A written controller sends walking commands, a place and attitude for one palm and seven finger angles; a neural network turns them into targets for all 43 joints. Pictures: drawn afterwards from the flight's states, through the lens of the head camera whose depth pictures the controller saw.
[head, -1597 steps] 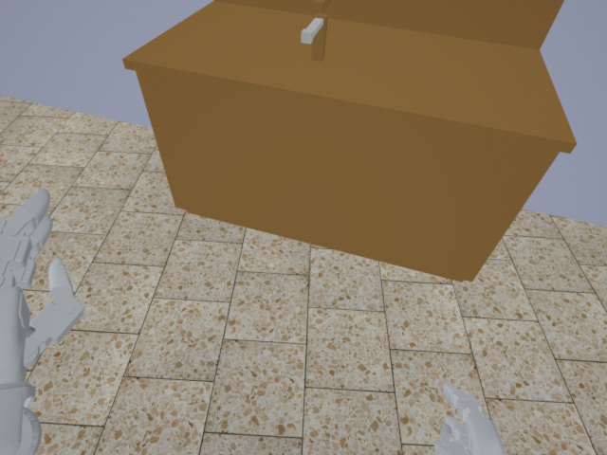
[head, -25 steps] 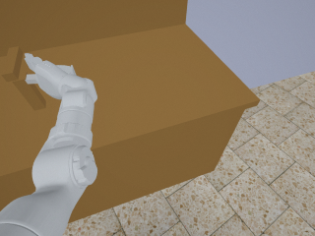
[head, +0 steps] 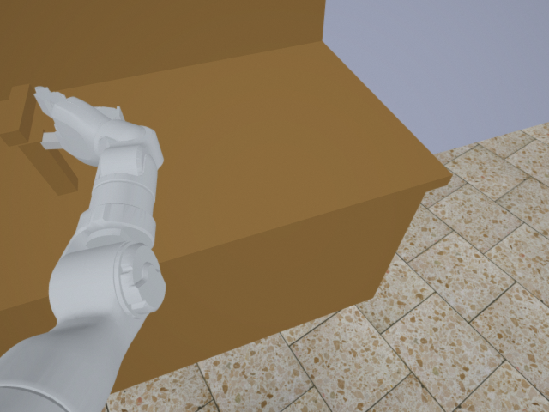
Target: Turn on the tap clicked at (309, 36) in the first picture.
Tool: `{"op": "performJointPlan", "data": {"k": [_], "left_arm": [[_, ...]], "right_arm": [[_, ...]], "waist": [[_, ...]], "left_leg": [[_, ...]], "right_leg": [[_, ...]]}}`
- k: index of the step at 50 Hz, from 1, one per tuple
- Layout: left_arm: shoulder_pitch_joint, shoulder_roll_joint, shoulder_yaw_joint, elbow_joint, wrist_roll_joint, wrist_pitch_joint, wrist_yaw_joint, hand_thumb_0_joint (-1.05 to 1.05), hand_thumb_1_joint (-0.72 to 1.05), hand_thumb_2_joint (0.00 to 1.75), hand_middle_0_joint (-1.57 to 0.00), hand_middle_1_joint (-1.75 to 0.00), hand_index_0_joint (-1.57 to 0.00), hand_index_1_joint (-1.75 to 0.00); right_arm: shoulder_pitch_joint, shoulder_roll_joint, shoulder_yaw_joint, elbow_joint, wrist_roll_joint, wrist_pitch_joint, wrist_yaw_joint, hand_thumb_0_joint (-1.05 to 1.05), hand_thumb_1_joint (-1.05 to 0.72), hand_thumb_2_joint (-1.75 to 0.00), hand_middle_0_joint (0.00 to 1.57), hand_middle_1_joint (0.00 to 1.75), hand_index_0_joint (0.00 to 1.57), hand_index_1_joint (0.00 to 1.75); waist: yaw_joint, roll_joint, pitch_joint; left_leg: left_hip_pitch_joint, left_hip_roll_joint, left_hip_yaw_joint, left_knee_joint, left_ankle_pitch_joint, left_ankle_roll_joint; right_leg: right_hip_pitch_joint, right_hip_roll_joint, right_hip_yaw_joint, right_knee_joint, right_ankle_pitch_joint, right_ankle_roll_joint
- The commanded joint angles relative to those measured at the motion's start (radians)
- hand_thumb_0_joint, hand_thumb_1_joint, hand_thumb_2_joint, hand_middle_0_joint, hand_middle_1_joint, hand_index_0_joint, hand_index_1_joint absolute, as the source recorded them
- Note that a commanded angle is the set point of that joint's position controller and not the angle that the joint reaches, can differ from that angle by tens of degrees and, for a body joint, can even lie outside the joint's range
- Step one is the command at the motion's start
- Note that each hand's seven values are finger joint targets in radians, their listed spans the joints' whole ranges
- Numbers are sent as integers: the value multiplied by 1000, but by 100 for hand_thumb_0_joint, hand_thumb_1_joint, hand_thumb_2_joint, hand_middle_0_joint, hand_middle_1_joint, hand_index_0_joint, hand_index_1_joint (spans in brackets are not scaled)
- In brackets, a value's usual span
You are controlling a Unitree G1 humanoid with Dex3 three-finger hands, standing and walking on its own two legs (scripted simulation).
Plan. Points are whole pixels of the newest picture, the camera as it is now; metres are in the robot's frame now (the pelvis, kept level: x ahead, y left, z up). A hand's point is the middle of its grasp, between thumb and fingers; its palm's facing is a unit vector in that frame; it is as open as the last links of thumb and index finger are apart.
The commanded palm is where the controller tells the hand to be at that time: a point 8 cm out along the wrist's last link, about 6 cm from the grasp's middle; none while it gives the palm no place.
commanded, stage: lift the hand up off the lever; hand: left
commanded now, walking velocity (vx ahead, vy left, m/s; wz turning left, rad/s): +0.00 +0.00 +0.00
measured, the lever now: (120, 137) +0.55 +0.26 +0.11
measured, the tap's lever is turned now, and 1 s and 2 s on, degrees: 73 73 73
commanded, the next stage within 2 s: draw the hand back beside the body in 0.12 s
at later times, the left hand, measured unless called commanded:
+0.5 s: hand (126, 143) +0.44 +0.19 +0.18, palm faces +0.39 -0.92 -0.08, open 7.8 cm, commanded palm +0.38 +0.24 +0.19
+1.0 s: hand (56, 235) +0.29 +0.23 +0.18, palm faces +0.31 -0.93 -0.20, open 7.6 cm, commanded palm +0.25 +0.27 +0.19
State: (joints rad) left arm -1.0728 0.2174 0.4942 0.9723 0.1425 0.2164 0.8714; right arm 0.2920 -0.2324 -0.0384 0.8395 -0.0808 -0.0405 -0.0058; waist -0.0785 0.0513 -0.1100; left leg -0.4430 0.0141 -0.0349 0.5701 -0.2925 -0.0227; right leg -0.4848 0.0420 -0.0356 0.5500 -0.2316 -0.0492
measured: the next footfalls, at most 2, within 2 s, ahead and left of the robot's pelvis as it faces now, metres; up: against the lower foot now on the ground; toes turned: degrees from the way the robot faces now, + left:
none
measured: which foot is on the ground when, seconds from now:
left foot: down 0.00-1.00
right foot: down 0.00-1.00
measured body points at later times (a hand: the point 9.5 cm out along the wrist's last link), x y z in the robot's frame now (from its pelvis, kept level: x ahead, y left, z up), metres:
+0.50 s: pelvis +0.01 +0.01 +0.01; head +0.00 -0.02 +0.46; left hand +0.41 +0.24 +0.19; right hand +0.08 -0.26 -0.11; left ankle -0.01 +0.14 -0.73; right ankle +0.02 -0.09 -0.73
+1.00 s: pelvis -0.01 +0.02 +0.02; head -0.04 +0.00 +0.47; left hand +0.27 +0.28 +0.19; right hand +0.19 -0.19 -0.06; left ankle -0.01 +0.14 -0.73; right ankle +0.02 -0.09 -0.73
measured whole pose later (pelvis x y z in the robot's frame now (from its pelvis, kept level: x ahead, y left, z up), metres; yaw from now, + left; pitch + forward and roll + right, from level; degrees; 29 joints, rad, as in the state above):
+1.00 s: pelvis -0.01 +0.02 +0.02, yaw -2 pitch -6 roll +0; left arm -0.06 0.29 0.19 0.03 -0.08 -0.08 0.09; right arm 0.14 -0.19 0.05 0.62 0.02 -0.09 -0.07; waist 0.05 0.04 0.04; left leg -0.05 0.00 0.01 0.34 -0.20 0.00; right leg -0.10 0.03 0.01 0.33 -0.13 -0.03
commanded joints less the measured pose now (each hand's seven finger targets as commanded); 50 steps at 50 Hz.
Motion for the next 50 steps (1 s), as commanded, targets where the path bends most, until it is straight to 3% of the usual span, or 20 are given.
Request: {"op": "performJointPlan", "data": {"k": [1,8,11,12,14,15,17,18,20,21,22,23,26,33,38,42,44,47,48,50], "left_arm": [[-506,180,-95,-230,37,-57,-6,0,90,90,-15,-15,-15,-15],[-525,172,-95,-262,10,-65,-15,0,90,90,-15,-15,-15,-15],[-529,186,-82,-239,14,-57,-3,0,90,90,-15,-15,-15,-15],[-430,158,-243,-343,43,-64,-168,0,90,90,-15,-15,-15,-15],[-347,268,-158,-396,5,-85,-285,0,90,90,-15,-16,-15,-16],[-295,262,-168,-460,-18,-95,-333,0,90,90,-15,-16,-15,-16],[-124,209,-196,-507,-85,-114,-448,0,90,90,-16,-17,-16,-17],[-29,245,-157,-512,-122,-128,-506,0,90,90,-16,-17,-16,-17],[105,299,-86,-600,-190,-136,-573,0,90,90,-16,-18,-16,-18],[137,277,-92,-665,-211,-125,-577,0,90,90,-16,-18,-16,-18],[292,484,-60,-592,-189,-175,-619,0,90,90,-16,-18,-16,-18],[307,502,-41,-648,-198,-215,-648,0,90,90,-16,-19,-16,-19],[290,384,-172,-867,-216,-296,-709,0,90,90,-16,-19,-16,-19],[265,226,-342,-1016,-210,-372,-740,0,90,90,-17,-22,-17,-22],[465,262,-282,-957,-215,-374,-744,0,90,90,-18,-23,-18,-23],[593,265,-254,-1040,-221,-375,-759,0,90,90,-18,-24,-18,-24],[638,302,-205,-1108,-221,-381,-760,0,90,90,-18,-25,-18,-25],[712,314,-176,-1192,-225,-378,-764,0,90,90,-19,-26,-19,-26],[739,342,-142,-1225,-224,-378,-763,0,90,90,-19,-26,-19,-26],[789,297,-178,-1280,-221,-381,-767,0,90,90,-19,-27,-19,-27]], "right_arm": [[25,-129,-44,-85,4,-36,-2,0,-90,-90,20,30,20,30],[19,-129,-46,-71,10,-45,-5,0,-90,-90,20,30,20,30],[19,-130,-43,-68,6,-45,-4,0,-90,-90,20,30,20,30],[29,-152,-55,-96,18,-21,-24,0,-90,-90,20,30,20,30],[46,-150,-51,-133,42,-18,-55,0,-90,-90,20,30,20,30],[40,-142,-44,-153,53,-13,-65,0,-90,-90,20,30,20,30],[22,-130,-33,-182,74,-14,-79,0,-90,-90,20,30,20,30],[14,-137,-27,-191,83,-11,-85,0,-90,-90,20,30,20,30],[-14,-128,-18,-226,104,-8,-99,0,-90,-90,20,30,20,30],[-43,-118,-12,-245,110,-9,-102,0,-90,-90,20,30,20,30],[-30,-136,-11,-231,114,-20,-79,0,-90,-90,20,30,20,30],[-48,-136,-10,-248,119,-23,-71,0,-90,-90,20,30,20,30],[-120,-116,-1,-305,128,-54,-63,0,-90,-90,20,30,20,30],[-177,-120,1,-299,127,-119,-63,0,-90,-90,20,30,20,30],[-203,-119,13,-295,121,-104,-69,0,-90,-90,20,30,20,30],[-244,-95,32,-325,113,-89,-70,0,-90,-90,20,30,20,30],[-251,-89,35,-338,106,-86,-69,0,-90,-90,20,30,20,30],[-259,-84,39,-353,98,-84,-68,0,-90,-90,20,30,20,30],[-263,-86,36,-353,97,-87,-68,0,-90,-90,20,30,20,30],[-258,-77,39,-360,93,-92,-62,0,-90,-90,20,30,20,30]], "waist": [[-13,-60,-345],[-2,-19,-342],[-9,-47,-327],[-23,-70,-357],[21,-46,-438],[40,-54,-446],[55,-105,-366],[76,-118,-334],[117,-146,-295],[128,-132,-268],[105,-107,-205],[130,-7,-189],[98,-37,-124],[55,47,-58],[88,-79,-36],[116,-54,-36],[130,9,-48],[137,-7,-38],[141,42,-41],[137,57,-28]], "left_leg": [[72,-14,58,-39,254,40],[103,-15,48,-54,254,33],[79,-16,52,-52,242,35],[126,-21,70,-42,287,45],[171,-22,85,-55,353,59],[176,-22,80,-70,368,58],[185,-13,80,-93,356,58],[185,-10,76,-107,347,58],[186,-5,79,-134,327,61],[195,-4,83,-145,314,59],[218,9,100,-176,284,61],[226,-2,102,-186,281,57],[277,-2,105,-200,286,61],[380,-12,74,-229,177,54],[349,-23,58,-263,86,57],[345,-18,52,-287,129,47],[353,-15,46,-299,155,38],[350,-13,51,-299,195,36],[360,-13,52,-300,206,33],[365,-8,48,-302,229,26]], "right_leg": [[270,-36,1,-58,251,37],[268,-33,-3,-68,222,30],[265,-36,0,-70,217,34],[317,-32,18,-43,328,27],[421,-38,30,-47,440,25],[462,-37,33,-51,473,26],[478,-31,31,-75,482,28],[493,-31,31,-83,480,26],[539,-32,43,-102,471,31],[539,-34,44,-116,447,33],[537,-57,53,-121,440,45],[538,-53,51,-126,391,30],[490,-38,53,-170,348,30],[343,-12,44,-226,163,22],[384,-18,33,-250,71,23],[447,-21,27,-247,108,18],[475,-21,26,-248,132,13],[499,-20,28,-254,172,14],[502,-19,30,-259,178,12],[501,-19,26,-259,186,10]]}}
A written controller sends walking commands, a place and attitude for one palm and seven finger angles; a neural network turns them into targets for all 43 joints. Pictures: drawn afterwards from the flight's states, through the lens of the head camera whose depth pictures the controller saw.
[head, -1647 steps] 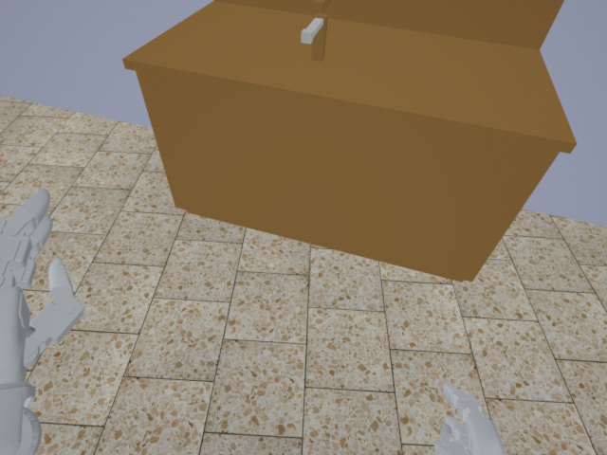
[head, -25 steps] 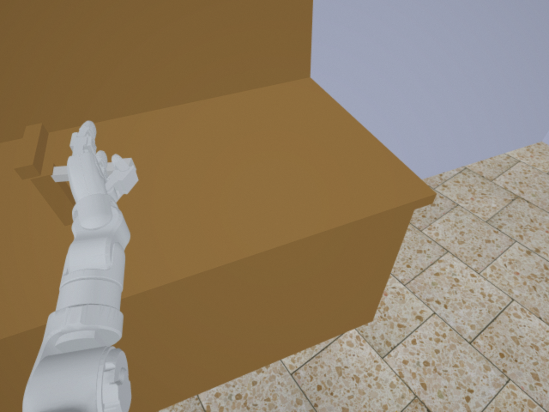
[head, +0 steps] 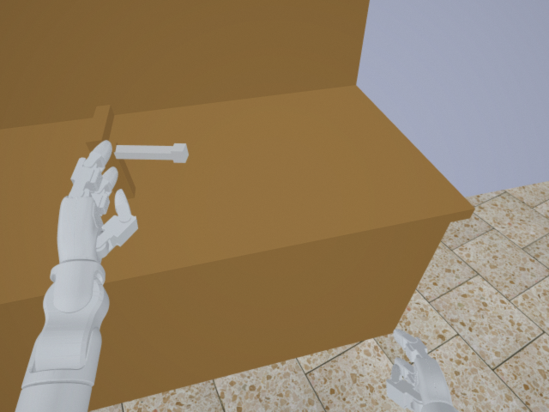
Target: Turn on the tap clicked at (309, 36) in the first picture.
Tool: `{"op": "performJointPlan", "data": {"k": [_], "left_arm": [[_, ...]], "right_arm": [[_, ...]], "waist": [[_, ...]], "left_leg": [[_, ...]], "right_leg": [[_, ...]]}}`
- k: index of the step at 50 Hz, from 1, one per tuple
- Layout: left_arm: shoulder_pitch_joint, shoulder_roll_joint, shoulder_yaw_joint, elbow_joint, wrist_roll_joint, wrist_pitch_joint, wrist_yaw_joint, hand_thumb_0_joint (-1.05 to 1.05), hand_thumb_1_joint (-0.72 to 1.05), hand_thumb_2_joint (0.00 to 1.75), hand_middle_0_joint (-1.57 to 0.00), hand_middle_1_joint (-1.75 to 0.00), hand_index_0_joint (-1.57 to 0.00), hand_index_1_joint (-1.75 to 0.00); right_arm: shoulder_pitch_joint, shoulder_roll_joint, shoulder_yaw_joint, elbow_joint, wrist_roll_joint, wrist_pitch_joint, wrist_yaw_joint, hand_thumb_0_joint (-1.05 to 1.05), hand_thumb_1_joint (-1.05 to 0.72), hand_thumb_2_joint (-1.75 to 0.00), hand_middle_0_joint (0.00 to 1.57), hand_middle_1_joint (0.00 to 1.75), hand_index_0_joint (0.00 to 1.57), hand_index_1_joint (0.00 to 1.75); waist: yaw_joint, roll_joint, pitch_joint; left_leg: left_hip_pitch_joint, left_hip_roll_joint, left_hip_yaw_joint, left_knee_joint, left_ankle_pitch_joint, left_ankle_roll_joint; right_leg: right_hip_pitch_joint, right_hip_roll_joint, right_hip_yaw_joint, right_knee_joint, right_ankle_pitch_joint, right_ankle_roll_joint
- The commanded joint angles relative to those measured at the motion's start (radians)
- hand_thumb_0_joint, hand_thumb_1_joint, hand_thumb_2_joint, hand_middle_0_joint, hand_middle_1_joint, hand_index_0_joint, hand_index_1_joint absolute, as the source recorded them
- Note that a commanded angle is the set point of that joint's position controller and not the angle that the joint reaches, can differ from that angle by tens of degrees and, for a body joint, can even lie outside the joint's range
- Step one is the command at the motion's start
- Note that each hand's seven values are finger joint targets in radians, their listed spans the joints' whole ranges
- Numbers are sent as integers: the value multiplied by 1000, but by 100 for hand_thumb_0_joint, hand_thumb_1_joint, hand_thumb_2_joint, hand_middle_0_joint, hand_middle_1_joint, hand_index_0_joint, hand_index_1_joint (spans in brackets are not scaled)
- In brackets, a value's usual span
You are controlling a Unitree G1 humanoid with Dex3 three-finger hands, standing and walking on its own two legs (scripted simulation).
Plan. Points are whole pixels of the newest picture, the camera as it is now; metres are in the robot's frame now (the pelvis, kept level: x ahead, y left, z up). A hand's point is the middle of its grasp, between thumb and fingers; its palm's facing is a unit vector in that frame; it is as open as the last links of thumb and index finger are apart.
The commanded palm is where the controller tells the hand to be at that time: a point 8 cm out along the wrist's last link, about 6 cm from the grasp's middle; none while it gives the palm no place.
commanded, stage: draw the hand back beside the body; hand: left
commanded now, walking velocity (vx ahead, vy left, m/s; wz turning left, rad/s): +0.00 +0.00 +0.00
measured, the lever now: (179, 153) +0.55 +0.26 +0.09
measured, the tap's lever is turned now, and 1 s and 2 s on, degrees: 73 73 73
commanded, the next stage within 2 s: step back with the hand held close in 0.70 s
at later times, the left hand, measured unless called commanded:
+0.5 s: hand (75, 299) +0.18 +0.24 +0.16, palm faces +0.44 -0.83 -0.34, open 7.4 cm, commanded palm +0.15 +0.28 +0.17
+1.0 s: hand (77, 299) +0.19 +0.24 +0.15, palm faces +0.42 -0.82 -0.39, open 7.4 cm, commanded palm +0.14 +0.28 +0.17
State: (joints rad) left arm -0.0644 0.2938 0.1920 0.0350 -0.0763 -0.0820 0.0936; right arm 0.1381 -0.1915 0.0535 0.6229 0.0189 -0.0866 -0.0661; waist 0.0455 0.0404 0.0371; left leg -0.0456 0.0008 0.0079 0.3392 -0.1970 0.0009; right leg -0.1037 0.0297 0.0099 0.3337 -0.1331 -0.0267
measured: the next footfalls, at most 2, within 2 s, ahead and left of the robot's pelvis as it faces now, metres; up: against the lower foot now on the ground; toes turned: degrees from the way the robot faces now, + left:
none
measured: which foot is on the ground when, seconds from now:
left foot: down 0.00-1.00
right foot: down 0.00-1.00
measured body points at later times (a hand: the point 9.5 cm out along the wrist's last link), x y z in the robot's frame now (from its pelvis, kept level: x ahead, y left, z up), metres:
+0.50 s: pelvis +0.00 -0.01 +0.00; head -0.03 -0.03 +0.45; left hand +0.16 +0.28 +0.18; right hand +0.19 -0.22 -0.08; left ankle +0.00 +0.12 -0.75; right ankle +0.04 -0.10 -0.75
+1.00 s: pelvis -0.02 +0.00 +0.00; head -0.03 -0.03 +0.45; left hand +0.16 +0.28 +0.17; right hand +0.17 -0.23 -0.09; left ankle +0.00 +0.12 -0.75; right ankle +0.04 -0.10 -0.75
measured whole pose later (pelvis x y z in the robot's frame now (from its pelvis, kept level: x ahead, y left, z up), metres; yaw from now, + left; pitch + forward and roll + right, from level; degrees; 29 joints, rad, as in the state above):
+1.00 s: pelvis -0.02 +0.00 +0.00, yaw +1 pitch -3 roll -1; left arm 0.41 0.32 0.30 -0.35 -0.04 -0.16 0.13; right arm 0.19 -0.24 0.02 0.60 0.00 -0.12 -0.06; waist 0.03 0.07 0.03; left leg -0.19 0.02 -0.01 0.44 -0.21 -0.01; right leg -0.20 0.05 -0.01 0.34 -0.09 -0.03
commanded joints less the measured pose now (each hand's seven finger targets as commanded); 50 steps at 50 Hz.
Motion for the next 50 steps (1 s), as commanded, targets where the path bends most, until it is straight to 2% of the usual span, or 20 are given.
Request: {"op": "performJointPlan", "data": {"k": [1,3,6,9,11,13,14,18,21,24,27,29,32,39,41,42,43,44,46,50], "left_arm": [[-190,201,108,-353,-3,-82,9,0,90,90,-19,-27,-19,-27],[-142,193,100,-408,1,-85,7,0,90,90,-19,-28,-19,-28],[-38,167,85,-425,0,-83,8,0,90,90,-19,-29,-19,-29],[32,184,112,-474,3,-91,12,0,90,90,-20,-29,-20,-29],[109,179,124,-467,3,-89,13,0,90,90,-20,-30,-20,-30],[147,225,170,-526,3,-98,17,0,90,90,-20,-30,-20,-30],[168,206,162,-544,5,-103,18,0,90,90,-20,-30,-20,-30],[291,236,206,-591,4,-106,22,0,90,90,-20,-30,-20,-30],[383,199,190,-615,4,-110,19,0,90,90,-20,-30,-20,-30],[293,198,172,-633,13,-113,28,0,90,90,-20,-30,-20,-30],[267,183,152,-584,15,-106,34,0,90,90,-20,-30,-20,-30],[253,190,160,-593,17,-111,39,0,90,90,-20,-30,-20,-30],[285,198,171,-579,14,-110,42,0,90,90,-20,-30,-20,-30],[300,194,174,-589,10,-110,35,0,90,90,-20,-30,-20,-30],[290,194,170,-561,7,-107,35,0,90,90,-20,-30,-20,-30],[283,268,270,-574,19,-127,39,0,90,90,-20,-30,-20,-30],[273,259,257,-590,25,-140,33,0,90,90,-20,-30,-20,-30],[321,225,226,-555,30,-137,32,0,90,90,-20,-30,-20,-30],[367,192,192,-569,38,-141,36,0,90,90,-20,-30,-20,-30],[434,213,212,-637,40,-145,53,0,90,90,-20,-30,-20,-30]], "right_arm": [[-103,-117,-53,-144,-7,-50,1,0,-90,-90,20,30,20,30],[-106,-124,-57,-144,-10,-60,3,0,-90,-90,20,30,20,30],[-97,-127,-63,-139,-13,-68,7,0,-90,-90,20,30,20,30],[-99,-130,-70,-133,-17,-77,7,0,-90,-90,20,30,20,30],[-98,-128,-72,-126,-17,-77,7,0,-90,-90,20,30,20,30],[-101,-134,-78,-124,-19,-84,6,0,-90,-90,20,30,20,30],[-105,-124,-77,-126,-21,-86,7,0,-90,-90,20,30,20,30],[-107,-128,-82,-126,-22,-99,7,0,-90,-90,20,30,20,30],[-99,-119,-82,-130,-25,-109,8,0,-90,-90,20,30,20,30],[-100,-120,-81,-122,-27,-123,1,0,-90,-90,20,30,20,30],[-94,-121,-81,-117,-22,-130,-6,0,-90,-90,20,30,20,30],[-100,-118,-80,-116,-23,-136,-9,0,-90,-90,20,30,20,30],[-100,-119,-79,-116,-26,-140,-9,0,-90,-90,20,30,20,30],[-113,-111,-74,-115,-26,-143,-2,0,-90,-90,20,30,20,30],[-110,-112,-74,-111,-25,-142,-4,0,-90,-90,20,30,20,30],[-89,-149,-70,-168,-10,-118,-1,0,-90,-90,20,30,20,30],[-92,-137,-66,-161,-14,-103,0,0,-90,-90,20,30,20,30],[-81,-131,-69,-157,-16,-93,0,0,-90,-90,20,30,20,30],[-54,-134,-76,-169,-13,-79,2,0,-90,-90,20,30,20,30],[-40,-149,-85,-200,-14,-62,-11,0,-90,-90,20,30,20,30]], "waist": [[9,58,-157],[7,66,-152],[6,0,-130],[14,16,-134],[15,-26,-108],[21,3,-117],[24,25,-125],[28,17,-82],[27,24,-65],[10,52,-39],[-1,-6,-3],[6,23,-22],[17,-27,-44],[22,36,-28],[16,-15,-9],[-14,-52,42],[-16,-20,47],[-23,-51,32],[-27,-28,-60],[-23,12,-176]], "left_leg": [[-35,7,3,-75,124,0],[-12,9,-2,-73,146,2],[-21,9,2,-73,137,7],[-20,6,-1,-75,125,7],[-34,4,4,-69,116,11],[-24,2,5,-64,107,10],[-28,1,4,-65,109,9],[-44,3,8,-53,79,12],[-60,2,11,-47,72,12],[-59,-3,7,-45,29,13],[-63,-4,7,-44,-33,20],[-58,-8,2,-50,-41,19],[-60,-9,3,-48,-22,22],[-67,-5,5,-58,-18,16],[-74,-5,6,-55,-29,20],[-151,11,-3,9,-109,34],[-156,4,-18,30,-124,36],[-144,9,-22,47,-108,35],[-125,14,-14,80,-73,30],[-137,30,-14,59,33,25]], "right_leg": [[109,-5,-22,-46,74,-11],[99,-2,-20,-53,84,-11],[96,-2,-24,-57,75,-5],[105,-6,-24,-59,61,-5],[101,-6,-27,-64,50,-2],[104,-9,-21,-67,44,-3],[110,-12,-21,-64,42,-4],[88,-14,-14,-76,12,0],[85,-17,-16,-73,3,2],[52,-16,-13,-83,-34,4],[19,-16,-13,-97,-101,12],[32,-18,-15,-91,-105,8],[54,-21,-16,-86,-97,9],[61,-24,-11,-88,-91,6],[49,-23,-9,-97,-109,10],[-112,-60,88,-160,-130,22],[-137,-81,101,-172,-150,16],[-153,-99,111,-177,-166,14],[-148,-121,114,-152,-152,9],[-83,-110,59,-46,11,20]]}}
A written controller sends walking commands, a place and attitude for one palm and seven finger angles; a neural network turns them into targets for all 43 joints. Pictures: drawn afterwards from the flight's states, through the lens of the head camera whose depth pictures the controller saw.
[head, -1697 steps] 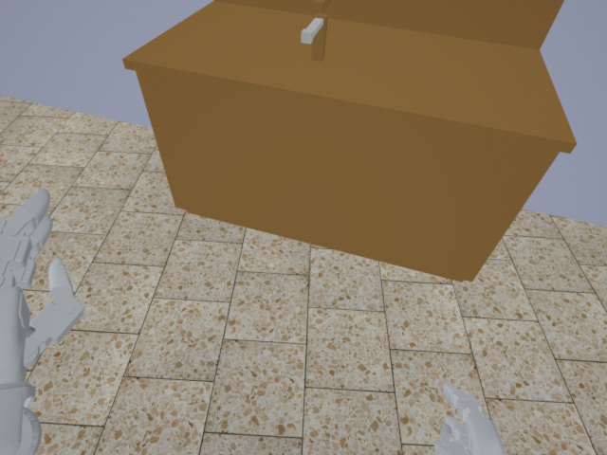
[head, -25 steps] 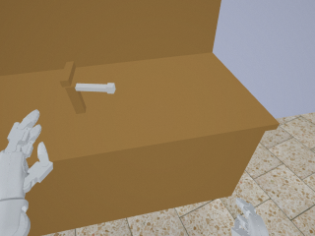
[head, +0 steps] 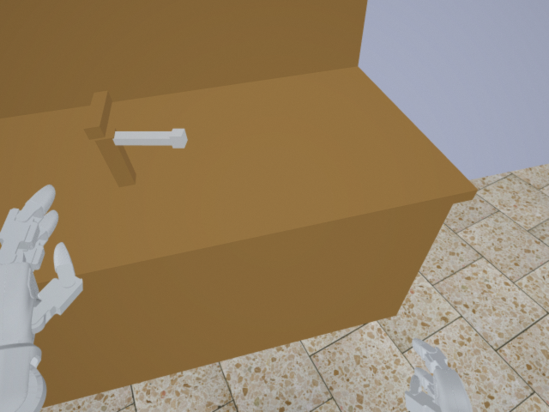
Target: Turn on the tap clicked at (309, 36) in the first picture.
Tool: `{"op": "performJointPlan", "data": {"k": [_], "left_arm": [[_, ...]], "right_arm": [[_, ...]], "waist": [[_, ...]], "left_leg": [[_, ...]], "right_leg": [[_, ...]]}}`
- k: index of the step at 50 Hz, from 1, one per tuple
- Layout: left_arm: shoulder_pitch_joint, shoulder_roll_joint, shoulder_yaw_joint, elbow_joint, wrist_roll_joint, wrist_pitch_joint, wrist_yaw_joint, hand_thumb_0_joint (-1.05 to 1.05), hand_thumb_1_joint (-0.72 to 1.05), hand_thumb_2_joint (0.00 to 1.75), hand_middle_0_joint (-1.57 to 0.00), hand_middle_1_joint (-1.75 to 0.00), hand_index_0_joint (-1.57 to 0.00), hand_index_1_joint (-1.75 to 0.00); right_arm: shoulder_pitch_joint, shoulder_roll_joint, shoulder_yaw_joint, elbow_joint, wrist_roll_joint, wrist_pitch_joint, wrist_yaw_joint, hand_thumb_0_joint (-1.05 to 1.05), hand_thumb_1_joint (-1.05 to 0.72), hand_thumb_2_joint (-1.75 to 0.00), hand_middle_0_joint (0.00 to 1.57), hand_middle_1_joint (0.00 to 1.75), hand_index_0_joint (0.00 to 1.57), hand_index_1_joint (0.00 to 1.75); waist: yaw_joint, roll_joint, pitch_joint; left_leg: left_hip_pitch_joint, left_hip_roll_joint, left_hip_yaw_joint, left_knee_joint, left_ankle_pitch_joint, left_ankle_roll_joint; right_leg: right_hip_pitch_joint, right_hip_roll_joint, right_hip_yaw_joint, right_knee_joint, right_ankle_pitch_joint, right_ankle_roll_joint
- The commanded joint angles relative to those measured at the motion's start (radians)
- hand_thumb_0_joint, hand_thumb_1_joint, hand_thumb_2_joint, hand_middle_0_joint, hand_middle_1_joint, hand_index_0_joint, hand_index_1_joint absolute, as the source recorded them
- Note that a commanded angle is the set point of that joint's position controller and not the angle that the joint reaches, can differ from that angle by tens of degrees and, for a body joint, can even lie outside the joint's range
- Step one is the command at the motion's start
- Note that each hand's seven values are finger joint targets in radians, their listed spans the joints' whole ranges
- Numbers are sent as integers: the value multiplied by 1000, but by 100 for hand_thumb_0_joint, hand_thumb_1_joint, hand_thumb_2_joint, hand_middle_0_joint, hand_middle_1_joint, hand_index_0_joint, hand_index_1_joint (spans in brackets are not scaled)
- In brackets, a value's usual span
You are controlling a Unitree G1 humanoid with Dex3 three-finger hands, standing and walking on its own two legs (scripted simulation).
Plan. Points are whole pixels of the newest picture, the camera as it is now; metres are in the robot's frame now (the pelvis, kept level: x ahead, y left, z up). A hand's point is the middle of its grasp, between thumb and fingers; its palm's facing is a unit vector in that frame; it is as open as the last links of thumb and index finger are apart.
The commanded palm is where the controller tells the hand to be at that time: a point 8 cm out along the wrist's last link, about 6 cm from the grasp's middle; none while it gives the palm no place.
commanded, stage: step back with the hand held close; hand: left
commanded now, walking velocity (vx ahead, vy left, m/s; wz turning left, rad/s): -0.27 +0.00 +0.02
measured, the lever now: (178, 138) +0.58 +0.25 +0.09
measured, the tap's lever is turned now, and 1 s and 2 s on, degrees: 73 73 73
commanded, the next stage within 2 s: stop stepping back and stand still in 1.02 s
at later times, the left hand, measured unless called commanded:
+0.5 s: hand (30, 331) +0.16 +0.27 +0.15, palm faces +0.46 -0.80 -0.40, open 7.4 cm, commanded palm +0.10 +0.31 +0.17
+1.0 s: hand out of the picture +0.03 +0.27 +0.16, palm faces +0.57 -0.75 -0.34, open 7.4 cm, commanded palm -0.03 +0.30 +0.17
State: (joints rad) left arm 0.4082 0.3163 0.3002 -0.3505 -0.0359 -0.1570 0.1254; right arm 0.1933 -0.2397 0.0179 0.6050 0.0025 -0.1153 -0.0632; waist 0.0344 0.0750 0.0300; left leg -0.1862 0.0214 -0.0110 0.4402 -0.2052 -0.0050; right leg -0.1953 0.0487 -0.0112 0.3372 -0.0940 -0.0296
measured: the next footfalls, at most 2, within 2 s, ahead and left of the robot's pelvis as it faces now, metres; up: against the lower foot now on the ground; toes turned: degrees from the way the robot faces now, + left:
left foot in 1.06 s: -0.13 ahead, +0.14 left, +0.00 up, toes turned +11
right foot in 1.40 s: -0.28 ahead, -0.12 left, +0.00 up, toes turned -1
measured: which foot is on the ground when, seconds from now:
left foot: down 0.00-0.88, up 0.90-1.00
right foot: down 0.00-1.00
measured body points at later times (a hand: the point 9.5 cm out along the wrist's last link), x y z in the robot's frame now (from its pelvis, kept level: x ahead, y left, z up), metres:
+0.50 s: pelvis -0.06 +0.03 -0.02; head -0.05 +0.02 +0.43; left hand +0.13 +0.31 +0.17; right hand +0.13 -0.21 -0.10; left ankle +0.02 +0.12 -0.74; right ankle +0.06 -0.10 -0.74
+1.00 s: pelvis -0.15 +0.00 -0.03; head -0.15 +0.00 +0.42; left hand -0.01 +0.30 +0.18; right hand +0.05 -0.21 -0.12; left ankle -0.12 +0.13 -0.70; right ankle +0.04 -0.09 -0.74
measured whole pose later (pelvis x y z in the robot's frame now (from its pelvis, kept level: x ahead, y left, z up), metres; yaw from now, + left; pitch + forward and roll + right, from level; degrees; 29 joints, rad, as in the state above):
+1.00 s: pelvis -0.15 +0.00 -0.03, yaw +7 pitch -4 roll +3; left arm 0.40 0.32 0.35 -0.54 -0.01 -0.14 0.17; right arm 0.18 -0.21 0.00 0.64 -0.01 -0.07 -0.04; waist 0.02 -0.05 0.06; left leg -0.51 0.00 0.08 1.06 -0.49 -0.03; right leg -0.50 -0.02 0.08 0.60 -0.04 0.01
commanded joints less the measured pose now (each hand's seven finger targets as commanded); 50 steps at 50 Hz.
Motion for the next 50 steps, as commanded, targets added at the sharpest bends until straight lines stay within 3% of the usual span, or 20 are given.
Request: {"op": "performJointPlan", "data": {"k": [1,3,10,14,19,23,25,27,31,35,38,40,41,42,43,44,45,47,48,50], "left_arm": [[-18,207,126,-261,-1,-69,26,0,90,90,-20,-30,-20,-30],[-7,248,168,-296,0,-69,33,0,90,90,-20,-30,-20,-30],[37,215,160,-303,6,-63,46,0,90,90,-20,-30,-20,-30],[31,190,151,-298,19,-65,48,0,90,90,-20,-30,-20,-30],[-43,173,141,-299,42,-73,51,0,90,90,-20,-30,-20,-30],[-110,221,164,-351,45,-82,56,0,90,90,-20,-30,-20,-30],[-98,206,145,-353,34,-80,61,0,90,90,-20,-30,-20,-30],[-84,212,151,-369,27,-82,67,0,90,90,-20,-30,-20,-30],[-18,213,196,-385,31,-95,79,0,90,90,-20,-30,-20,-30],[-19,211,217,-427,42,-110,80,0,90,90,-20,-30,-20,-30],[-13,209,232,-395,54,-114,73,0,90,90,-20,-30,-20,-30],[-24,185,214,-342,58,-106,66,0,90,90,-20,-30,-20,-30],[-52,187,203,-335,56,-98,64,0,90,90,-20,-30,-20,-30],[-71,198,195,-341,50,-89,63,0,90,90,-20,-30,-20,-30],[-102,236,206,-379,41,-82,69,0,90,90,-20,-30,-20,-30],[-113,234,168,-384,30,-56,74,0,90,90,-20,-30,-20,-30],[-144,238,153,-395,24,-36,69,0,90,90,-20,-30,-20,-30],[-112,248,174,-399,23,-46,49,0,90,90,-20,-30,-20,-30],[-136,270,188,-451,21,-56,47,0,90,90,-20,-30,-20,-30],[-89,243,184,-406,11,-56,49,0,90,90,-20,-30,-20,-30]], "right_arm": [[-94,-102,-54,-186,2,-29,-17,0,-90,-90,20,30,20,30],[-102,-109,-61,-193,3,-19,-22,0,-90,-90,20,30,20,30],[-98,-120,-70,-210,5,3,-30,0,-90,-90,20,30,20,30],[-95,-128,-74,-211,2,0,-31,0,-90,-90,20,30,20,30],[-91,-128,-73,-208,-1,-7,-30,0,-90,-90,20,30,20,30],[-74,-122,-76,-201,-3,-13,-25,0,-90,-90,20,30,20,30],[-70,-103,-62,-194,-7,-15,-21,0,-90,-90,20,30,20,30],[-71,-101,-58,-193,-6,-16,-20,0,-90,-90,20,30,20,30],[-68,-112,-64,-209,-2,-21,-24,0,-90,-90,20,30,20,30],[-69,-111,-75,-214,1,-39,-21,0,-90,-90,20,30,20,30],[-75,-125,-89,-199,-3,-59,-17,0,-90,-90,20,30,20,30],[-66,-120,-86,-178,-8,-61,-16,0,-90,-90,20,30,20,30],[-69,-114,-87,-175,-6,-61,-15,0,-90,-90,20,30,20,30],[-79,-99,-89,-178,0,-60,-17,0,-90,-90,20,30,20,30],[-74,-84,-94,-162,0,-57,-14,0,-90,-90,20,30,20,30],[-99,-49,-83,-121,-8,-44,2,0,-90,-90,20,30,20,30],[-89,-57,-71,-118,-27,-28,15,0,-90,-90,20,30,20,30],[-53,-44,-50,-131,-16,-14,28,0,-90,-90,20,30,20,30],[-66,-46,-52,-152,-7,-11,27,0,-90,-90,20,30,20,30],[-72,-56,-52,-161,1,-6,15,0,-90,-90,20,30,20,30]], "waist": [[-10,-49,-187],[-7,-61,-211],[-6,-7,-188],[-8,13,-156],[-22,-11,-73],[-35,-137,-73],[-39,-131,-73],[-42,-96,-85],[-31,33,-139],[-28,78,-180],[-28,128,-140],[-33,73,-71],[-32,-8,-45],[-30,-136,-27],[-34,-256,-47],[-19,-329,-76],[-45,-249,-61],[-53,-314,-118],[-45,-314,-139],[-29,-285,-134]], "left_leg": [[-1,10,7,-36,75,33],[-11,15,-2,-33,129,32],[-130,66,-50,-77,162,40],[-270,102,-89,-124,-5,66],[-485,103,-104,-127,-378,99],[-388,26,-61,42,-409,73],[-291,12,-51,87,-345,53],[-263,16,-63,71,-332,50],[-454,101,-144,-83,-459,87],[-541,170,-178,-127,-433,111],[-644,237,-193,-166,-565,139],[-721,249,-180,-125,-587,149],[-687,200,-125,-28,-568,126],[-584,93,-38,150,-567,70],[-388,-1,14,423,-469,8],[-214,-33,24,745,-394,-22],[-205,-19,-3,851,-338,-33],[-148,-21,68,761,-276,-35],[-124,-20,88,637,-279,-34],[-67,-36,96,369,-372,-14]], "right_leg": [[19,-125,74,-33,15,27],[30,-122,65,4,72,27],[52,-70,33,131,76,46],[97,-51,36,220,27,52],[130,-64,77,263,-20,48],[-45,-147,198,88,-223,3],[-167,-181,212,36,-307,-17],[-199,-167,176,58,-313,-9],[10,-82,84,260,-216,35],[128,-33,49,446,-68,50],[166,-3,56,534,-191,57],[163,-9,73,523,-196,51],[91,-44,127,424,-205,30],[-85,-130,290,218,-277,-17],[-322,-300,547,-33,-420,-100],[-488,-430,656,-203,-520,-174],[-522,-402,563,-229,-584,-163],[-454,-287,351,-160,-428,-93],[-392,-257,287,-119,-328,-79],[-349,-232,271,-100,-290,-43]]}}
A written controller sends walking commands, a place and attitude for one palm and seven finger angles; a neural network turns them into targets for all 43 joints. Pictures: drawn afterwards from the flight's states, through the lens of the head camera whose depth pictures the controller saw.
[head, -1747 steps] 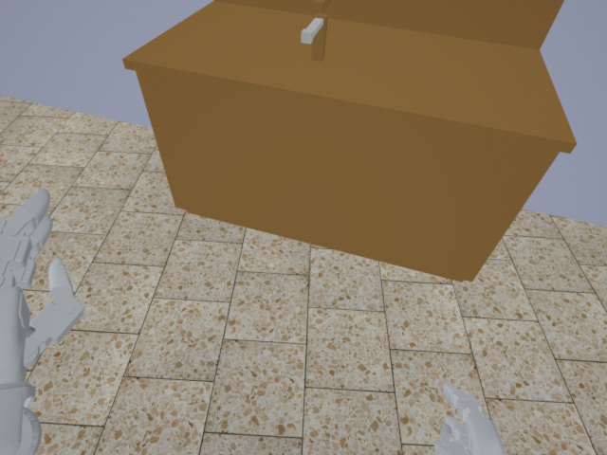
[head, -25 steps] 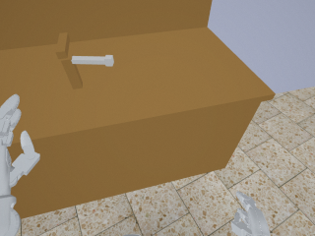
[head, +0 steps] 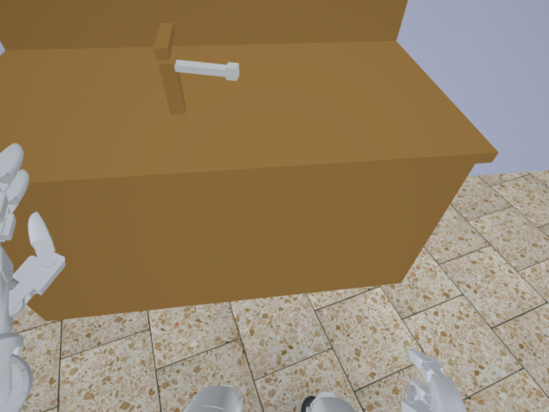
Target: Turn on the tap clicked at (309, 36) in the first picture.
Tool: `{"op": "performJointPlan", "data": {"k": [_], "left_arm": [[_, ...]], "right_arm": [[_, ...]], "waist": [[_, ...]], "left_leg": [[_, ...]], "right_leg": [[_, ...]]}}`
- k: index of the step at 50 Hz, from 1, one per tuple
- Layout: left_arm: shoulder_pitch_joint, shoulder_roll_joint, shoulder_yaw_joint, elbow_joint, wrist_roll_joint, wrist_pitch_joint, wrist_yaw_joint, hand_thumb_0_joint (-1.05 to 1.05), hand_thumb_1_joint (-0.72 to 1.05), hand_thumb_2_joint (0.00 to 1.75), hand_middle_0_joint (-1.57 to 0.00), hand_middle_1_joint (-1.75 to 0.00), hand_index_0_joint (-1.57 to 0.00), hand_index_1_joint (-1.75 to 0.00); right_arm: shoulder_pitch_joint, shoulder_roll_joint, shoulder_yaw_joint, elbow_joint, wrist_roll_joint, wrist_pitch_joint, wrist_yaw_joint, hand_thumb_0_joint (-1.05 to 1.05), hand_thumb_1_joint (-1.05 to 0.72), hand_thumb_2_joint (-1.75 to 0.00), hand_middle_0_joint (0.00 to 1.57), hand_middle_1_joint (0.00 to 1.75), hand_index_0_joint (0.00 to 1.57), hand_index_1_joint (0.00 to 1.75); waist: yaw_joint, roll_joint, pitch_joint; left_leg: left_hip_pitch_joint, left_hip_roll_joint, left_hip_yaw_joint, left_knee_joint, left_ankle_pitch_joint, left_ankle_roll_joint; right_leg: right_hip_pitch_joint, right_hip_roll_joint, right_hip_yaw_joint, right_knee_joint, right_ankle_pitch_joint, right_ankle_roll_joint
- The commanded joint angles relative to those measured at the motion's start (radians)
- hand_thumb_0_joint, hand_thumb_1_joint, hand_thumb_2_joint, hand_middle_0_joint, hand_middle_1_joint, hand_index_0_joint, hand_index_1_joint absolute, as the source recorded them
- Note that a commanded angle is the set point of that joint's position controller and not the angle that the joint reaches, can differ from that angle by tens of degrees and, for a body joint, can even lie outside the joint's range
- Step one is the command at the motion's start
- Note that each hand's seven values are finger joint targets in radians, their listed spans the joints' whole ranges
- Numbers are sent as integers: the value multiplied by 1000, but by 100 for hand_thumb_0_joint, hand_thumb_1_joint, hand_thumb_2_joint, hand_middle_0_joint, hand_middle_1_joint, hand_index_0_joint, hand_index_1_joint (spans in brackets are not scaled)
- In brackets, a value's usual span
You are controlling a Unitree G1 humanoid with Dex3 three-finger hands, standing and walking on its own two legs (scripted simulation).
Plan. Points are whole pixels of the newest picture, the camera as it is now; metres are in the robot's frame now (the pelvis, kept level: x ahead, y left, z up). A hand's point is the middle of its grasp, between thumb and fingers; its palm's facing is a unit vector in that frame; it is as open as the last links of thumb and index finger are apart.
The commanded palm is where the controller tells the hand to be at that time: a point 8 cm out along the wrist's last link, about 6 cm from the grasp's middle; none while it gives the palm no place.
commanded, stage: step back with the hand held close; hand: left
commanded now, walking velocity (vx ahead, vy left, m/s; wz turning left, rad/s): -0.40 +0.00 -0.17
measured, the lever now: (232, 71) +0.76 +0.16 +0.13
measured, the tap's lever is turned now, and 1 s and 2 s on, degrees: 73 73 73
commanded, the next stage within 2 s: stop stepping back and stand still in 0.02 s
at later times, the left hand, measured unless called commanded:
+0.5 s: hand (52, 366) +0.11 +0.18 +0.21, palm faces +0.32 -0.88 -0.34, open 7.4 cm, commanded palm +0.06 +0.23 +0.21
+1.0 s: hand (28, 362) +0.12 +0.21 +0.20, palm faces +0.33 -0.86 -0.38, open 7.4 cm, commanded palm +0.06 +0.25 +0.21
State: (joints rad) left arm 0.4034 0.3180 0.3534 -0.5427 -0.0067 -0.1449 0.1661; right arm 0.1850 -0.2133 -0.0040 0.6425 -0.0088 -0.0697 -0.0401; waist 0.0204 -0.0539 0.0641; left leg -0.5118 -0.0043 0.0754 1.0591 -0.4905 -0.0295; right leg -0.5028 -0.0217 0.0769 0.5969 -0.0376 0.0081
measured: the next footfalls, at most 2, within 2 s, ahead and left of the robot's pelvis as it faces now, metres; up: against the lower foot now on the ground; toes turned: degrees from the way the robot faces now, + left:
left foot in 0.06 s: +0.04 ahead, +0.13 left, +0.00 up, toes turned +4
right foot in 0.40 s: -0.14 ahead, -0.11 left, +0.00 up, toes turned -8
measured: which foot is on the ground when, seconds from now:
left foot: up 0.00-0.04, down 0.06-0.40, up 0.42-0.74, down 0.76-1.00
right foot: down 0.00-0.08, up 0.10-0.38, down 0.40-1.00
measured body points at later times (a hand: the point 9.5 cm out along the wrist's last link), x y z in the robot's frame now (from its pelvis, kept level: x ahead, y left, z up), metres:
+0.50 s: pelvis -0.14 -0.02 +0.03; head -0.15 -0.03 +0.48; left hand +0.09 +0.23 +0.23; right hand -0.01 -0.27 -0.06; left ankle -0.06 +0.11 -0.65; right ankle -0.18 -0.10 -0.71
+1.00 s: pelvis -0.13 -0.01 +0.02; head -0.13 -0.02 +0.47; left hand +0.09 +0.25 +0.22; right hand -0.01 -0.25 -0.07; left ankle -0.11 +0.11 -0.71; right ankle -0.18 -0.10 -0.71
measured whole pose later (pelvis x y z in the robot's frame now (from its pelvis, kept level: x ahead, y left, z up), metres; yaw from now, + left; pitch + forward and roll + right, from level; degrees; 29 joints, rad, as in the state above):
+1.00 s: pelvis -0.13 -0.01 +0.02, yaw -7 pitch +0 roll +0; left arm 0.45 0.35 0.36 -0.47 -0.04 -0.16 0.18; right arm 0.24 -0.19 0.01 0.64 0.01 -0.13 -0.05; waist -0.02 0.03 0.00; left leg -0.28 0.04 0.06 0.58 -0.29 0.00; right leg -0.18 0.03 -0.02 0.54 -0.35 -0.03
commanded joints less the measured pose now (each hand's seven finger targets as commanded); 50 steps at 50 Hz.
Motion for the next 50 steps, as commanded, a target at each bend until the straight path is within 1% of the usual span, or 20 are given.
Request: {"op": "performJointPlan", "data": {"k": [1,2,3,4,5,8,13,17,18,20,21,23,26,32,35,36,39,43,46,50], "left_arm": [[-87,238,133,-208,-24,-70,10,0,90,90,-20,-30,-20,-30],[-102,233,125,-215,-33,-79,8,0,90,90,-20,-30,-20,-30],[-116,235,123,-234,-42,-95,8,0,90,90,-20,-30,-20,-30],[-125,196,127,-233,-31,-104,25,0,90,90,-20,-30,-20,-30],[-146,223,142,-226,-7,-98,41,0,90,90,-20,-30,-20,-30],[-81,193,125,-242,-44,-60,7,0,90,90,-20,-30,-20,-30],[-98,117,11,-210,-24,-9,32,0,90,90,-20,-30,-20,-30],[-140,162,29,-145,-17,6,53,0,90,90,-20,-30,-20,-30],[-135,199,47,-149,-14,4,51,0,90,90,-20,-30,-20,-30],[-150,292,115,-204,-27,-19,44,0,90,90,-20,-30,-20,-30],[-189,335,159,-238,-35,-44,50,0,90,90,-20,-30,-20,-30],[-75,247,110,-137,-40,-49,29,0,90,90,-20,-30,-20,-30],[35,208,117,-25,-46,-59,25,0,90,90,-20,-30,-20,-30],[-64,208,77,3,-52,-80,14,0,90,90,-20,-30,-20,-30],[-108,214,62,-87,-46,-84,23,0,90,90,-20,-30,-20,-30],[-111,224,73,-123,-46,-85,25,0,90,90,-20,-30,-20,-30],[-72,232,97,-162,-42,-74,38,0,90,90,-20,-30,-20,-30],[-65,245,134,-163,-27,-65,41,0,90,90,-20,-30,-20,-30],[-11,220,125,-111,-41,-78,30,0,90,90,-20,-30,-20,-30],[29,190,109,-91,-46,-76,14,0,90,90,-20,-30,-20,-30]], "right_arm": [[-50,-90,-27,-190,11,-51,-12,0,-90,-90,20,30,20,30],[-34,-107,-30,-186,10,-52,-17,0,-90,-90,20,30,20,30],[-46,-141,-34,-195,9,-55,-23,0,-90,-90,20,30,20,30],[-51,-157,-34,-219,1,-72,-29,0,-90,-90,20,30,20,30],[-42,-111,-42,-213,-9,-93,-44,0,-90,-90,20,30,20,30],[-32,-138,-92,-214,27,-104,-24,0,-90,-90,20,30,20,30],[-89,-117,-34,-191,28,-124,-21,0,-90,-90,20,30,20,30],[-72,-111,-22,-170,10,-115,-41,0,-90,-90,20,30,20,30],[-72,-101,-23,-164,8,-110,-37,0,-90,-90,20,30,20,30],[-108,-90,-27,-173,14,-104,-28,0,-90,-90,20,30,20,30],[-111,-98,-20,-157,9,-118,-30,0,-90,-90,20,30,20,30],[-42,-112,-50,-137,28,-106,-15,0,-90,-90,20,30,20,30],[-51,-100,-45,-135,28,-70,-19,0,-90,-90,20,30,20,30],[-48,-129,-70,-149,27,-80,-30,0,-90,-90,20,30,20,30],[-26,-135,-69,-152,17,-99,-35,0,-90,-90,20,30,20,30],[-19,-146,-73,-159,15,-107,-36,0,-90,-90,20,30,20,30],[-29,-166,-66,-180,19,-112,-43,0,-90,-90,20,30,20,30],[-38,-140,-49,-159,11,-120,-45,0,-90,-90,20,30,20,30],[-28,-119,-57,-159,19,-122,-26,0,-90,-90,20,30,20,30],[-37,-107,-46,-168,23,-102,-15,0,-90,-90,20,30,20,30]], "waist": [[-22,-88,-175],[-35,15,-178],[-39,243,-139],[-48,489,-135],[-49,317,-129],[-27,124,-209],[-37,312,-90],[-27,252,-142],[-35,161,-147],[-10,-165,-121],[-15,-91,-96],[-37,-93,-231],[-39,-12,-148],[-27,-105,-61],[-38,1,-79],[-37,52,-106],[-23,255,-127],[-30,182,-79],[-44,-55,-161],[-40,8,-198]], "left_leg": [[279,-29,29,-415,-84,18],[293,-12,22,-592,-70,32],[251,137,-149,-726,-106,89],[67,415,-417,-876,-76,196],[29,472,-405,-853,153,218],[166,362,-190,-741,91,161],[160,285,-178,-899,-263,97],[167,204,-65,-811,-198,50],[150,145,17,-645,-112,39],[-60,49,-16,-142,49,22],[-113,46,-56,-29,90,6],[-153,39,-81,-10,163,-6],[-100,51,-47,-93,216,3],[107,61,-9,-347,153,44],[278,47,2,-539,169,61],[330,58,-34,-608,171,74],[431,260,-299,-683,398,158],[189,182,-172,-653,280,113],[189,56,-32,-434,337,42],[283,71,-36,-554,471,43]], "right_leg": [[-15,-141,176,-335,-375,-57],[1,-106,161,-251,-413,-30],[-42,-24,96,-22,-418,-6],[-16,104,-70,447,-439,43],[-48,95,23,699,-415,33],[-85,77,-3,764,-346,46],[58,49,-138,341,-368,34],[357,85,-236,-152,-397,-15],[368,21,-161,-255,-359,-58],[324,-313,394,-459,-270,-211],[313,-349,387,-445,-80,-226],[528,-244,215,-267,218,-150],[436,-223,92,-280,144,-150],[258,-246,170,-356,-307,-155],[226,-210,138,-260,-322,-138],[227,-168,111,-175,-286,-115],[108,7,-76,39,-296,-14],[308,-4,-77,-115,-194,-14],[387,-169,173,-213,158,-99],[415,-128,67,-142,303,-60]]}}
